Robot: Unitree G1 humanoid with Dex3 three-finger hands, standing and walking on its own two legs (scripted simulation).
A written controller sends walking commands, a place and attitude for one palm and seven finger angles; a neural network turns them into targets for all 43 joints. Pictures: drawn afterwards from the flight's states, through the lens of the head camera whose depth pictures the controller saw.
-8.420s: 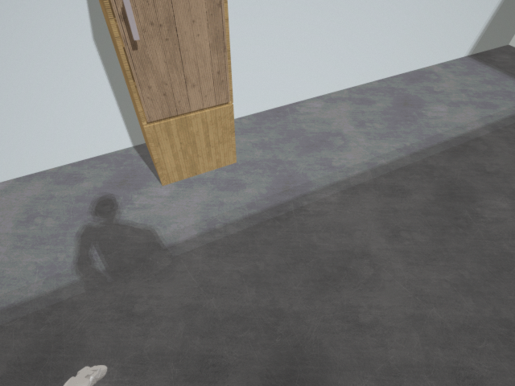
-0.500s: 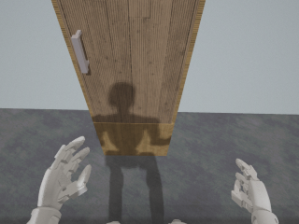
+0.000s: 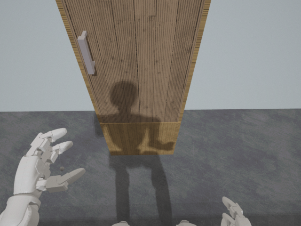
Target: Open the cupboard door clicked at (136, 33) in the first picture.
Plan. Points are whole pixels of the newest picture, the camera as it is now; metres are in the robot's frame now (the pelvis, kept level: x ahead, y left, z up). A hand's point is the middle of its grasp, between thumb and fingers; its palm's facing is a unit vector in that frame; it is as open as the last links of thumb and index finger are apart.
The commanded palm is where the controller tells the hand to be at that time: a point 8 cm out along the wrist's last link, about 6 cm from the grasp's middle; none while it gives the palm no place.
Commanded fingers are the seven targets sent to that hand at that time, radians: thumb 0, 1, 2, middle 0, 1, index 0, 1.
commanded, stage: raise the hand with hooked fingers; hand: left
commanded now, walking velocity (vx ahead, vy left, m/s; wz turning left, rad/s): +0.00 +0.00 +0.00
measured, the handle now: (88, 53) +0.60 +0.23 +0.13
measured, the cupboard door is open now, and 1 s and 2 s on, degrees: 0 0 0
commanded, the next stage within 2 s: move the hooked fingers beside the handle in 1.22 s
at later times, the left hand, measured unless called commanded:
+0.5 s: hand (37, 139) +0.28 +0.27 +0.12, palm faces +0.11 -0.99 -0.05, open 13.8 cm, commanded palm +0.25 +0.31 +0.12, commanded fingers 0.00 -0.50 0.30 -0.30 -1.20 -0.30 -1.20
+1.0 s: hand (40, 122) +0.31 +0.27 +0.14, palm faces +0.10 -0.99 -0.02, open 14.0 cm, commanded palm +0.28 +0.31 +0.15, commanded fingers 0.00 -0.50 0.30 -0.30 -1.20 -0.30 -1.20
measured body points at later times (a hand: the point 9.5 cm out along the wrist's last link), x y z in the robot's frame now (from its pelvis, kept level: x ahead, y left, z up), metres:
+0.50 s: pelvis +0.02 +0.00 +0.02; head +0.03 +0.00 +0.47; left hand +0.27 +0.32 +0.12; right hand +0.20 -0.22 -0.04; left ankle +0.01 +0.11 -0.69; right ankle +0.04 -0.12 -0.69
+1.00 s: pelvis +0.02 -0.01 +0.03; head +0.04 -0.01 +0.48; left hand +0.30 +0.32 +0.14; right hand +0.17 -0.26 -0.05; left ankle +0.01 +0.11 -0.69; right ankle +0.04 -0.12 -0.69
